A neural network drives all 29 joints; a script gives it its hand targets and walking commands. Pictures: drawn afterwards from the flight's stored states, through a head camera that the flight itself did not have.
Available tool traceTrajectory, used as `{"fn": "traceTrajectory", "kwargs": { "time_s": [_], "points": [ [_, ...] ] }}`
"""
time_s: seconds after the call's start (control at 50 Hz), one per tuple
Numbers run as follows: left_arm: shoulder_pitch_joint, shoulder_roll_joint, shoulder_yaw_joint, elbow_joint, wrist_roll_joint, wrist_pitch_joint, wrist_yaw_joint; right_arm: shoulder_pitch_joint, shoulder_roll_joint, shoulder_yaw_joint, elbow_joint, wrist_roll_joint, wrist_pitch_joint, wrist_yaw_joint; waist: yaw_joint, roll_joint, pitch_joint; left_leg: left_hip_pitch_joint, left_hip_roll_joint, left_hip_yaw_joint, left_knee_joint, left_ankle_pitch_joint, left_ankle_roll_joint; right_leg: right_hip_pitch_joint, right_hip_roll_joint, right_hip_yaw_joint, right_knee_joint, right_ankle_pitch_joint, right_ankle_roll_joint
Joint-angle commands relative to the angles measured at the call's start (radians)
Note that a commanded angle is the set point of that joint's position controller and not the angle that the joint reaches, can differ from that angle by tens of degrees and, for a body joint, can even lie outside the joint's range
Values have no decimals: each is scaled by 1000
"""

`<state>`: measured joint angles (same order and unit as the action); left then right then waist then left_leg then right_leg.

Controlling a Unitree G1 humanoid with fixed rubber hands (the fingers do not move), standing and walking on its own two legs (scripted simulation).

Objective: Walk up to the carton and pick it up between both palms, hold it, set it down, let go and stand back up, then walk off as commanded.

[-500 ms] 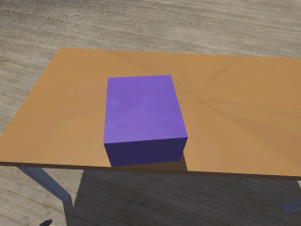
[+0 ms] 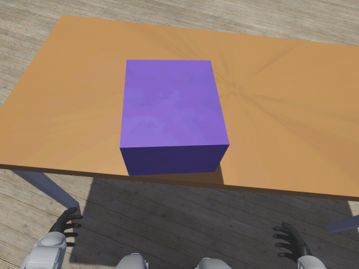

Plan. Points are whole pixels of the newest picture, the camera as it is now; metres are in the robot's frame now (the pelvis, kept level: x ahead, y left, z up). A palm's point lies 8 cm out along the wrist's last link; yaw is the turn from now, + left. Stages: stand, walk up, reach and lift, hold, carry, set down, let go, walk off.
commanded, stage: reach and lift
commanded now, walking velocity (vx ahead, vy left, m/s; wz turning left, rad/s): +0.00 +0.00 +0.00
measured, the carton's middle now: (171, 116) +0.50 +0.02 -0.03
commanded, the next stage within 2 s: none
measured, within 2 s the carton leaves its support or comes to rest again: neither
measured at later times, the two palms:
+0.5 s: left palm (44, 261) +0.14 +0.27 -0.05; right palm (296, 265) +0.13 -0.25 -0.06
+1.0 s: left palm (57, 239) +0.18 +0.24 -0.02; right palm (304, 243) +0.17 -0.26 -0.01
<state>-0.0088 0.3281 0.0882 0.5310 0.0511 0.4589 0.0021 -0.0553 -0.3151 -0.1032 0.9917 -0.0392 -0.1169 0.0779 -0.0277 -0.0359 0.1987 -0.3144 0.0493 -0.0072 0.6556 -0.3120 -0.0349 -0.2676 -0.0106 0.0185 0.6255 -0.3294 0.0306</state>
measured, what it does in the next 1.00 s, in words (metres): stands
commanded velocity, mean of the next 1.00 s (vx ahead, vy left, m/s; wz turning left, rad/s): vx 0.00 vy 0.00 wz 0.00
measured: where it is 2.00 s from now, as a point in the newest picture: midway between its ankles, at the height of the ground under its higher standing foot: outside the picture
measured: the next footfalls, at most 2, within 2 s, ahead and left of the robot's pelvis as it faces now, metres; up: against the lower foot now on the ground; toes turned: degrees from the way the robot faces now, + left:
none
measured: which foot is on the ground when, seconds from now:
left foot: down 0.00-1.00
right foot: down 0.00-1.00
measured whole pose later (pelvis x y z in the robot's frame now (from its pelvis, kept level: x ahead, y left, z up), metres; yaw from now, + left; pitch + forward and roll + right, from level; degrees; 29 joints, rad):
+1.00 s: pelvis +0.03 +0.00 +0.03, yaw -2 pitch -3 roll +0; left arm 0.33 0.22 0.04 0.26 -0.09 0.08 0.10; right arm 0.30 -0.30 -0.05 0.46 0.18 -0.15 0.12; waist 0.03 -0.04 0.07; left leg -0.07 0.04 0.04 0.30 -0.18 -0.03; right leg -0.05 -0.02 0.05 0.28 -0.19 0.03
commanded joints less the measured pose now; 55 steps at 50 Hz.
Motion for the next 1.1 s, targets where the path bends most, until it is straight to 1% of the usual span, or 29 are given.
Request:
{"fn": "traceTrajectory", "kwargs": {
  "time_s": [0.0,0.04,0.06,0.08,0.14,0.16,0.22,0.28,0.34,0.42,0.46,0.5,0.6,0.68,0.7,0.72,0.74,0.76,0.82,0.9,0.96,1.0,1.06,1.08],
  "points": [
    [148,155,110,-248,46,7,10,97,-286,-37,-112,59,-59,-15,10,116,-508,462,-29,40,-30,642,-62,26,57,-146,-123,464,-47],
    [150,146,115,-240,51,-2,15,92,-264,-25,-139,64,-62,-18,16,88,-411,376,-50,41,-76,562,-48,79,54,-129,-149,477,-42],
    [146,139,119,-220,59,-7,14,88,-246,-15,-155,64,-59,-21,21,73,-348,319,-65,46,-103,486,-36,105,50,-117,-162,473,-38],
    [131,135,119,-206,61,-13,13,77,-226,-10,-170,59,-53,-24,26,60,-282,277,-74,48,-133,401,-27,111,43,-107,-180,434,-32],
    [67,124,91,-182,56,-24,8,86,-166,10,-231,41,-23,-31,24,33,-148,225,-84,68,-209,197,-2,74,25,-83,-231,293,-19],
    [43,121,81,-194,48,-28,8,103,-151,9,-245,36,-12,-32,14,26,-128,222,-84,75,-229,155,4,63,22,-78,-244,255,-14],
    [-10,124,72,-243,14,-55,13,129,-117,12,-311,31,14,-30,16,21,-133,222,-81,97,-272,88,14,55,14,-64,-275,172,-10],
    [3,129,73,-311,-30,-103,21,158,-84,-2,-421,33,17,-36,25,6,-201,246,-83,105,-285,106,18,78,11,-56,-289,187,-5],
    [39,142,69,-334,-69,-154,26,191,-61,-11,-501,40,10,-44,33,3,-239,244,-87,113,-296,115,19,101,10,-49,-297,192,-2],
    [100,148,49,-316,-109,-203,25,232,-44,-29,-562,34,2,-61,32,-9,-250,234,-88,122,-314,100,19,118,13,-42,-310,168,-4],
    [122,139,37,-316,-128,-222,28,240,-42,-30,-589,38,-4,-61,32,-8,-242,236,-88,121,-326,108,16,119,18,-44,-318,161,-7],
    [147,127,35,-312,-136,-240,31,248,-43,-31,-593,38,-9,-58,34,1,-225,238,-85,117,-338,117,10,119,23,-47,-328,156,-12],
    [183,78,13,-337,-151,-274,54,241,-71,-40,-614,56,-15,-32,34,22,-196,277,-71,99,-369,155,-10,99,40,-55,-355,135,-33],
    [213,33,9,-374,-139,-302,81,240,-99,-38,-619,101,-19,7,44,50,-192,287,-59,81,-389,202,-28,112,54,-55,-366,145,-49],
    [218,26,9,-385,-136,-310,88,242,-109,-39,-625,112,-22,15,51,57,-200,291,-56,80,-393,215,-31,116,57,-54,-368,147,-54],
    [227,21,12,-389,-132,-317,93,240,-114,-34,-628,125,-26,22,58,58,-200,297,-57,82,-392,240,-33,117,58,-53,-372,156,-56],
    [226,16,10,-398,-135,-327,96,243,-118,-31,-634,135,-29,27,55,50,-199,301,-57,80,-391,259,-34,123,60,-47,-374,169,-57],
    [231,10,9,-407,-132,-337,99,247,-120,-29,-630,145,-33,32,56,56,-206,306,-56,77,-387,283,-37,129,61,-46,-376,187,-61],
    [249,2,10,-435,-130,-374,105,262,-130,-21,-649,179,-53,40,59,46,-220,327,-58,69,-379,345,-40,148,63,-38,-385,229,-64],
    [271,-12,-2,-471,-136,-427,105,296,-136,-11,-667,220,-85,40,56,56,-254,355,-63,68,-360,428,-43,165,64,-28,-386,291,-64],
    [300,-14,-10,-476,-142,-467,98,322,-131,3,-685,244,-113,34,51,62,-257,363,-66,68,-349,471,-43,175,62,-20,-388,328,-62],
    [316,-10,-13,-483,-146,-495,93,344,-125,16,-695,249,-130,26,50,56,-261,367,-72,71,-339,497,-40,189,59,-13,-386,355,-57],
    [333,-2,-18,-480,-160,-535,80,368,-109,27,-722,249,-155,7,38,28,-259,372,-78,76,-330,512,-34,206,58,-7,-385,389,-47],
    [330,3,-15,-489,-161,-550,78,374,-104,34,-737,255,-164,2,38,32,-265,369,-82,78,-326,518,-32,211,56,-1,-382,403,-43]
  ]
}}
